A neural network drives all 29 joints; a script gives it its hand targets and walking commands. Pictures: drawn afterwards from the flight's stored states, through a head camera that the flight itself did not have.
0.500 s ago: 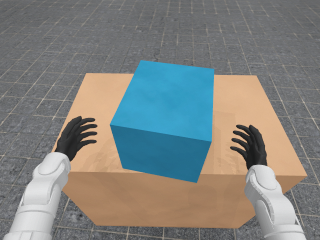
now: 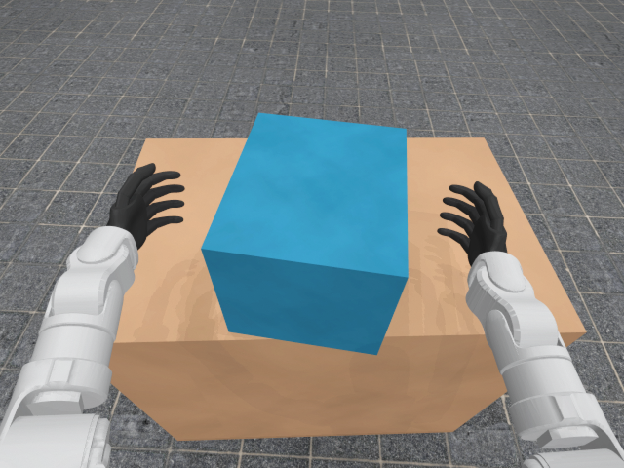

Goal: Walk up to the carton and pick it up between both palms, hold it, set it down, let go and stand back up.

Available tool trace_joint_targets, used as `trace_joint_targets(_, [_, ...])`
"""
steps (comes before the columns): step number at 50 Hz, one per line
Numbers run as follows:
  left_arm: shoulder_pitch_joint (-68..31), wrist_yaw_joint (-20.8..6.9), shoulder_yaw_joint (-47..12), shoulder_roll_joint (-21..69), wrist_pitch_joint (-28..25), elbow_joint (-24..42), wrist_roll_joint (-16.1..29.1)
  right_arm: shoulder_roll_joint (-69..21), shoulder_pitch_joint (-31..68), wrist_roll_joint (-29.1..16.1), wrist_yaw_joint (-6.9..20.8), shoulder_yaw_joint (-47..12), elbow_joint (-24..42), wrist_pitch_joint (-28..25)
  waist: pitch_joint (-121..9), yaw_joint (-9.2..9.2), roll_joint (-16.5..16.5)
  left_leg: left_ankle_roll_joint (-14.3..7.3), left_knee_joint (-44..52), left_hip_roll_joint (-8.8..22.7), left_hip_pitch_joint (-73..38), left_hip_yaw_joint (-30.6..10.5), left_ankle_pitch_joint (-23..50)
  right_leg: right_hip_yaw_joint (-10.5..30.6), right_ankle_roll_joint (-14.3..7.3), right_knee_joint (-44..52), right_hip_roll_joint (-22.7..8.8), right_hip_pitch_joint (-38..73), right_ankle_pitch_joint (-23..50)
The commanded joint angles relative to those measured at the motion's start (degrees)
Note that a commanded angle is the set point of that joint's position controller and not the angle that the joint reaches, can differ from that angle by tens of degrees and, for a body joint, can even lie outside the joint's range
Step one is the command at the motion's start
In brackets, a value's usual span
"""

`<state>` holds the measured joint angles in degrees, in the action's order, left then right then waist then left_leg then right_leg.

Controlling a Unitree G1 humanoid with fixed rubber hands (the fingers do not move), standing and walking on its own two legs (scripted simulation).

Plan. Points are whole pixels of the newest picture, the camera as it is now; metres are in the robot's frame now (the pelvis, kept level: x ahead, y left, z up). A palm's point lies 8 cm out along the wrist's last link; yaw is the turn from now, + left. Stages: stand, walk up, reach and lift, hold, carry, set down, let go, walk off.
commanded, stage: reach and lift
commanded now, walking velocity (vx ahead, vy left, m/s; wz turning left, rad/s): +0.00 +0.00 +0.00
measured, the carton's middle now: (316, 231) +0.45 -0.03 +0.02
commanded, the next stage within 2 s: none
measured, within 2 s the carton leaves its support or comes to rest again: neither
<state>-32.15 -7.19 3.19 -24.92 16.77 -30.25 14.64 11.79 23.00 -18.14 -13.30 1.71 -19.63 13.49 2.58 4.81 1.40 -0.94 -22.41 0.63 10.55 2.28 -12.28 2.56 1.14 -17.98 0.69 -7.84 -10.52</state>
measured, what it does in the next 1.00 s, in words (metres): stands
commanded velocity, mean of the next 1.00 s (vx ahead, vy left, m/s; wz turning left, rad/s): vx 0.00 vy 0.00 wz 0.00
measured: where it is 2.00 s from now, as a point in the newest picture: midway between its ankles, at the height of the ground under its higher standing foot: outside the picture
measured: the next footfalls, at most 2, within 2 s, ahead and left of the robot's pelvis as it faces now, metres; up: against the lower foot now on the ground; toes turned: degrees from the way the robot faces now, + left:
none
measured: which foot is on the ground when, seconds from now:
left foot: down 0.00-1.00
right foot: down 0.00-1.00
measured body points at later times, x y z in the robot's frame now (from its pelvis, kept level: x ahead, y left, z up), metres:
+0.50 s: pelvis -0.01 +0.00 +0.00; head +0.03 +0.02 +0.45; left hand +0.47 +0.18 +0.14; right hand +0.40 -0.23 +0.13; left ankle +0.00 +0.10 -0.75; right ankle -0.01 -0.14 -0.75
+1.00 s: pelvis -0.02 -0.01 -0.01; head +0.05 +0.02 +0.43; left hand +0.47 +0.16 +0.06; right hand +0.39 -0.24 +0.06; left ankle +0.00 +0.10 -0.75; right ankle -0.01 -0.13 -0.75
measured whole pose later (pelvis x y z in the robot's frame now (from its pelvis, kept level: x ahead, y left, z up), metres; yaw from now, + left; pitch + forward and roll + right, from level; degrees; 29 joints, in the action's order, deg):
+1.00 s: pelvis -0.02 -0.01 -0.01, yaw +2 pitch +14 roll -1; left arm -59.4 -4.7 -6.4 -22.3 -10.1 -84.9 16.7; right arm 9.1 48.5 -18.3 -11.1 -0.8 -64.9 -3.7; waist -7.3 10.8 1.0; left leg 0.1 -29.1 1.3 31.2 -0.2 -11.8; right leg 0.0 0.2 -25.5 1.5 -28.1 -11.2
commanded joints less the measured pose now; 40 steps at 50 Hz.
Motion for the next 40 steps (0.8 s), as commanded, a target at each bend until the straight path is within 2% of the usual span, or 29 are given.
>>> trace_joint_targets(1, [-27.5, 0.2, 2.4, -10.2, -2.3, 6.8, 0.1, 7.9, 22.6, 0.4, 0.6, 3.1, 6.7, -3.0, -27.9, 1.63, -4.4, 2.9, -1.1, -0.4, -16.4, -0.9, 23.5, -3.3, 0.2, -0.3, 1.8, 1.2, 25.2])
trace_joint_targets(4, [-30.8, 0.8, 1.8, -9.8, -2.8, 4.6, -0.2, 8.5, 25.5, 0.5, 1.3, 3.7, 3.9, -3.4, -29.6, 1.91, -5.9, 3.4, -1.4, -0.2, -17.2, -1.1, 24.0, -3.8, -0.2, -0.1, 2.0, -0.5, 23.6])
trace_joint_targets(8, [-36.1, 1.2, 1.7, -10.5, -4.0, 0.7, -0.2, 9.1, 31.0, 0.9, 1.7, 4.0, 1.0, -3.9, -32.5, 2.11, -5.5, 3.0, -1.9, -0.5, -16.5, -1.1, 23.8, -3.9, 0.2, -0.4, 1.9, -0.6, 24.5])
trace_joint_targets(13, [-41.5, 1.9, 0.7, -10.6, -6.2, -6.4, -0.6, 9.0, 36.5, 1.2, 2.1, 3.8, -5.9, -4.7, -34.7, 2.52, -5.6, 2.6, -1.8, -0.5, -15.7, -1.3, 22.1, -4.2, 0.3, -0.8, 1.9, -1.9, 24.5])
trace_joint_targets(15, [-44.2, 1.8, 0.3, -11.1, -7.3, -11.7, -0.4, 8.5, 39.4, 1.5, 2.1, 3.3, -9.3, -4.9, -35.0, 2.64, -4.3, 1.9, -1.6, -0.8, -14.3, -1.2, 20.1, -4.1, 0.7, -0.9, 1.6, -1.6, 24.7])
trace_joint_targets(17, [-46.0, 1.9, -0.7, -10.8, -8.7, -15.9, -0.4, 8.0, 41.3, 1.7, 2.0, 3.0, -12.4, -5.3, -35.2, 2.93, -4.4, 1.8, -1.5, -0.9, -12.9, -1.2, 18.8, -4.1, 0.8, -1.3, 1.5, -1.1, 25.2])
trace_joint_targets(19, [-50.0, 2.2, -1.8, -10.7, -10.0, -19.0, -0.2, 8.1, 44.7, 1.8, 2.0, 3.1, -15.7, -5.9, -36.0, 3.22, -5.6, 2.0, -1.7, -0.8, -12.5, -1.2, 18.0, -4.5, 0.7, -1.4, 1.4, -2.7, 24.0])
trace_joint_targets(23, [-54.5, 3.0, -4.9, -10.2, -12.9, -24.1, 2.0, 8.6, 49.9, 1.6, 1.9, 3.0, -18.9, -7.0, -39.6, 4.15, -5.9, 2.5, -2.8, -0.5, -13.1, -1.7, 18.4, -5.1, 0.2, -1.8, 1.7, -5.9, 23.5])
trace_joint_targets(24, [-56.8, 3.1, -5.8, -10.0, -13.6, -24.8, 2.6, 8.6, 51.7, 1.4, 1.9, 3.2, -19.8, -7.4, -41.2, 4.36, -7.3, 2.9, -3.4, -0.4, -13.4, -1.8, 19.3, -5.2, 0.0, -2.0, 1.7, -6.9, 23.7])
trace_joint_targets(26, [-59.0, 3.2, -6.7, -9.8, -14.3, -28.5, 2.8, 9.3, 53.7, 1.6, 1.8, 3.4, -23.3, -7.8, -42.2, 5.15, -8.2, 3.4, -4.3, -0.2, -14.0, -2.0, 20.5, -5.6, -0.2, -2.3, 1.8, -8.4, 24.3])
trace_joint_targets(28, [-59.2, 3.0, -7.5, -9.7, -14.8, -32.1, 2.9, 9.3, 54.8, 1.1, 1.8, 2.3, -25.9, -8.3, -42.3, 5.17, -7.7, 3.2, -4.8, -0.2, -14.2, -2.1, 21.2, -5.8, -0.1, -2.3, 1.8, -8.9, 24.9])
trace_joint_targets(31, [-58.8, 2.6, -8.5, -8.4, -15.8, -36.1, 2.4, 9.5, 54.6, 0.7, 1.4, 1.9, -31.0, -9.4, -42.0, 6.30, -7.7, 3.7, -5.7, -0.2, -14.6, -2.5, 23.5, -6.2, 0.1, -2.6, 2.0, -9.5, 27.3])
trace_joint_targets(35, [-56.1, 1.7, -9.0, -7.4, -18.5, -42.9, 1.8, 7.7, 52.6, 0.1, 1.2, -0.4, -36.6, -11.3, -37.7, 6.49, -5.1, 2.9, -5.4, -0.5, -11.3, -2.6, 21.3, -6.1, 0.5, -2.8, 1.6, -9.4, 26.8])
trace_joint_targets(39, [-54.4, 1.6, -8.5, -6.7, -22.6, -45.0, 0.9, 6.2, 50.3, 0.2, 1.3, -1.1, -37.8, -14.8, -38.3, 6.60, -5.0, 2.8, -5.9, -0.8, -8.6, -2.5, 21.0, -5.9, 0.6, -3.7, 1.3, -10.3, 26.6])
trace_joint_targets(40, [-54.3, 1.6, -8.4, -6.9, -23.5, -45.5, 1.0, 6.0, 50.5, 0.1, 1.4, -1.5, -37.3, -15.6, -38.4, 6.01, -4.8, 2.8, -6.1, -0.9, -7.6, -2.4, 20.8, -5.8, 0.6, -4.1, 1.2, -10.3, 26.5])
